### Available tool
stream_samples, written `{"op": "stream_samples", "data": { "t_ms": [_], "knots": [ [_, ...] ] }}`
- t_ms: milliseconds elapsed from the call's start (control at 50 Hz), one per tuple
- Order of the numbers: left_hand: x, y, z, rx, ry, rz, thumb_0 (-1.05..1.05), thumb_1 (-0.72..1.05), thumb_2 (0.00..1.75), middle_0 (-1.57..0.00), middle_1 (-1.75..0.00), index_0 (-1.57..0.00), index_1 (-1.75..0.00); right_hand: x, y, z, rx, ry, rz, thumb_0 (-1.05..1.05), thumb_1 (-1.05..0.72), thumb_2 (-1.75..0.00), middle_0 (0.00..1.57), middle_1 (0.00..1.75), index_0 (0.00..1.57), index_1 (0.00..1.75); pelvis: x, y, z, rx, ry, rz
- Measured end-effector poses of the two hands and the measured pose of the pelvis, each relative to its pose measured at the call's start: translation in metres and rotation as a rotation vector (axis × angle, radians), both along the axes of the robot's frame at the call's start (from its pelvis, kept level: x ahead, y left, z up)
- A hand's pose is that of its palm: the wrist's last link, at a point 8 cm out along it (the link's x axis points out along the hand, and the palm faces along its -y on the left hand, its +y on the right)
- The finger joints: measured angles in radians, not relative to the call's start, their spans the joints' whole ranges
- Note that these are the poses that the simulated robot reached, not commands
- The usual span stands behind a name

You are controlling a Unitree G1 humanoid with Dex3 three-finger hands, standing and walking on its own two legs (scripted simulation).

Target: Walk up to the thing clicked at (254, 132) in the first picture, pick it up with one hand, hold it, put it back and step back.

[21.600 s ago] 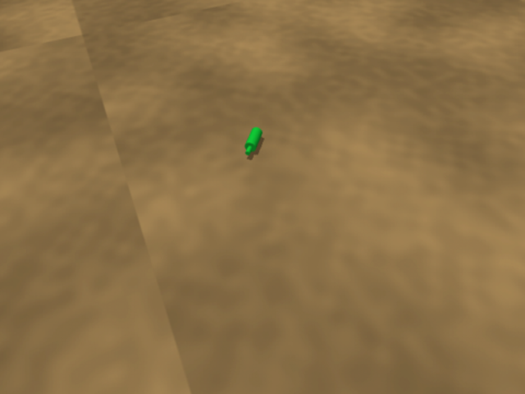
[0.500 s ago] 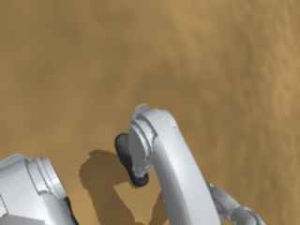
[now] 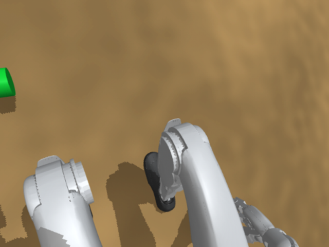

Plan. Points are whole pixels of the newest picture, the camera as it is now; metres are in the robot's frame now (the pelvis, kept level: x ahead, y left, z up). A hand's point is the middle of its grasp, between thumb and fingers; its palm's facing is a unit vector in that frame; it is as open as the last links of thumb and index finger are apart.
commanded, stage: settle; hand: left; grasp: from above
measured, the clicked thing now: out of the picture +0.48 +0.34 -0.26
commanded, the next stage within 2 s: lift in 0.40 s
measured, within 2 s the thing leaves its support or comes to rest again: neither
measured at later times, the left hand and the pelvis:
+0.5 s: hand out of the picture +0.47 +0.33 -0.14, palm faces -0.47 -0.06 -0.88, open 9.4 cm; pelvis -0.01 +0.00 +0.03, yaw +3 degrees
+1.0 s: hand out of the picture +0.42 +0.33 -0.06, palm faces -0.48 -0.10 -0.87, open 9.4 cm; pelvis -0.01 +0.00 +0.08, yaw +7 degrees
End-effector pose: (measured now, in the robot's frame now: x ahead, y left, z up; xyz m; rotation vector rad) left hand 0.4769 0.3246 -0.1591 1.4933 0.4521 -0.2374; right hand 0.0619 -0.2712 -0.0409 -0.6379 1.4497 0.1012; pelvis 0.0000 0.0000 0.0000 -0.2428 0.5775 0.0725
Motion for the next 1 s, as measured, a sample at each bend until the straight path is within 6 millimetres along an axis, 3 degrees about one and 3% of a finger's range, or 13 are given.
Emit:
{"op": "stream_samples", "data": {
  "t_ms": [120,240,600,740,860,1000],
  "knots": [
    [-0.002,0.005,0.025,0.013,0.019,0.006,-0.01,0.09,0.42,-0.73,-0.52,-0.76,-0.47,0.017,0.000,-0.003,0.011,-0.052,-0.011,0.00,-0.91,-0.89,0.20,0.30,0.20,0.30,-0.001,0.001,0.007,0.012,0.018,0.013],
    [-0.002,0.006,0.048,0.019,0.038,0.003,-0.01,0.09,0.42,-0.74,-0.49,-0.77,-0.46,0.022,0.002,-0.005,0.020,-0.074,-0.037,0.00,-0.90,-0.89,0.20,0.30,0.20,0.30,-0.003,0.001,0.015,0.024,0.028,0.024],
    [-0.002,0.002,0.086,0.005,0.041,-0.014,-0.01,0.09,0.43,-0.75,-0.47,-0.77,-0.44,-0.020,-0.003,0.010,-0.031,-0.015,-0.150,0.00,-0.90,-0.89,0.20,0.30,0.20,0.30,-0.011,0.000,0.030,0.042,0.035,0.034],
    [-0.012,0.002,0.100,-0.012,0.069,0.013,-0.01,0.09,0.44,-0.74,-0.46,-0.76,-0.44,-0.025,-0.002,0.016,-0.026,-0.013,-0.194,0.00,-0.90,-0.90,0.20,0.30,0.20,0.30,-0.013,0.000,0.041,0.052,0.046,0.041],
    [-0.028,0.002,0.120,-0.026,0.076,0.003,-0.01,0.10,0.44,-0.74,-0.46,-0.76,-0.43,-0.016,-0.001,0.024,-0.018,-0.038,-0.215,0.01,-0.90,-0.90,0.20,0.30,0.20,0.30,-0.012,0.001,0.056,0.063,0.060,0.049],
    [-0.049,0.006,0.156,-0.027,0.065,-0.002,-0.01,0.10,0.44,-0.74,-0.45,-0.76,-0.43,0.012,-0.001,0.039,0.001,-0.098,-0.209,0.01,-0.90,-0.90,0.20,0.30,0.20,0.30,-0.009,0.001,0.081,0.083,0.072,0.055]
  ]
}}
